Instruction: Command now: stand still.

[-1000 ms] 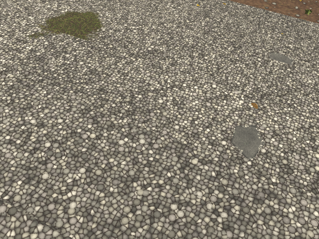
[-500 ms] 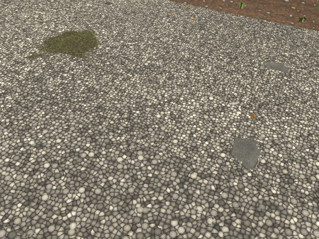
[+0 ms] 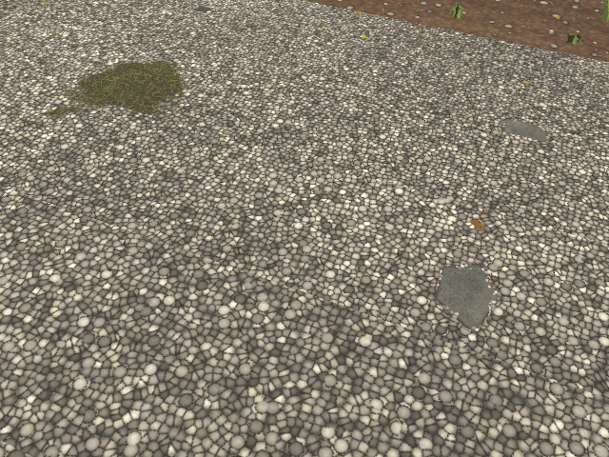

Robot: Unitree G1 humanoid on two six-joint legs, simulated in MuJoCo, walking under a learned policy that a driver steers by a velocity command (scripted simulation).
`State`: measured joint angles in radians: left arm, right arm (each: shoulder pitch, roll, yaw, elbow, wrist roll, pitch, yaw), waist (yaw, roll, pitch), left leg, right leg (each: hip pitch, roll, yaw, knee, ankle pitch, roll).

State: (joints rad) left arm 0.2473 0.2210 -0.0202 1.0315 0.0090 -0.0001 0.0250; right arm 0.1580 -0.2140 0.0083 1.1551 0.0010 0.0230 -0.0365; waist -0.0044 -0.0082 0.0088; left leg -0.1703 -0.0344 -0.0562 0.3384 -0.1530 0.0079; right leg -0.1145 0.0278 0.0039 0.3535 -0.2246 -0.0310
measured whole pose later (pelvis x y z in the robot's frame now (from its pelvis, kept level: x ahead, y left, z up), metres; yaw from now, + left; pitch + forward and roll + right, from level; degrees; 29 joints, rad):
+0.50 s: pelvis +0.12 +0.07 -0.01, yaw +0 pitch +1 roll +0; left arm 0.18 0.28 0.06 0.93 0.04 -0.04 -0.03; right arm 0.27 -0.24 -0.05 1.02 -0.02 -0.07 0.01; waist -0.03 -0.05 0.00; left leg -0.19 -0.04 0.08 0.42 -0.26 0.07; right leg -0.48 -0.03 0.05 0.99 -0.25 -0.06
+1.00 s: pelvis +0.52 +0.00 -0.19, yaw -21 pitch +1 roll +0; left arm 0.13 0.28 0.08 0.90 0.05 -0.05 -0.04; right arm 0.51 -0.19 -0.03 1.09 -0.01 -0.08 -0.06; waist -0.02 -0.06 0.08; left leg -0.08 0.04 0.15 1.69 -0.61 0.00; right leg -0.36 0.12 -0.13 0.51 -0.19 -0.20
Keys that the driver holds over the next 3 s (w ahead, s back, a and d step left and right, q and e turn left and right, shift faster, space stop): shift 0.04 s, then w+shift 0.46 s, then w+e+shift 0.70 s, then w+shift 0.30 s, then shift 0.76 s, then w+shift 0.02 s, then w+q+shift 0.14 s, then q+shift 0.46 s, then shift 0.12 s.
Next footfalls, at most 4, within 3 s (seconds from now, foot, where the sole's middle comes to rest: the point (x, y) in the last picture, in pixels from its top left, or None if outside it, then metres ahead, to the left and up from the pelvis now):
0.34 left None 0.13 0.15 -0.78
0.94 right None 0.60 -0.05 -0.95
1.26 left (314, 320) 1.00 0.00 -0.95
1.74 right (430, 289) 1.23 -0.40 -1.11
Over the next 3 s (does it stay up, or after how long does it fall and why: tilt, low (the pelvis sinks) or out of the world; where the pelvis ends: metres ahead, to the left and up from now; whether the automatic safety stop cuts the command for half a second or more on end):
stays up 1.47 -0.40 -0.33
